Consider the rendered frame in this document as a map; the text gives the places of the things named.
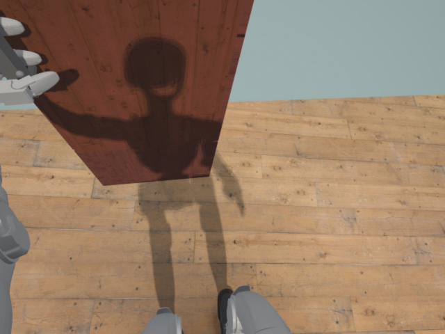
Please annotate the robot right foot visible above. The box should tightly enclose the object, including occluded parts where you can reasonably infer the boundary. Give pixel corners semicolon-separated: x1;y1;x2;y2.
218;289;233;334

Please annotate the cupboard door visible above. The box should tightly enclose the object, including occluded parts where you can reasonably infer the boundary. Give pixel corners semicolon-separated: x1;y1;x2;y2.
0;0;245;153

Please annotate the handle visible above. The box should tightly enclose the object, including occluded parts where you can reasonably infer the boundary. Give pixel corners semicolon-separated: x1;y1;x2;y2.
0;32;39;97

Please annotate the robot left shin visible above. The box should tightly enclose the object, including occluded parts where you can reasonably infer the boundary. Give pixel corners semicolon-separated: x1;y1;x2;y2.
156;308;172;315

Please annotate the left robot hand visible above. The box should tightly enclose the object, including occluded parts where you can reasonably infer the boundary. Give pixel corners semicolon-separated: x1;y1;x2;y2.
0;17;59;106

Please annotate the left robot upper arm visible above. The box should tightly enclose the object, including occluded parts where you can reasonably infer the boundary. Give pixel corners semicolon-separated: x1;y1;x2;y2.
0;201;30;334

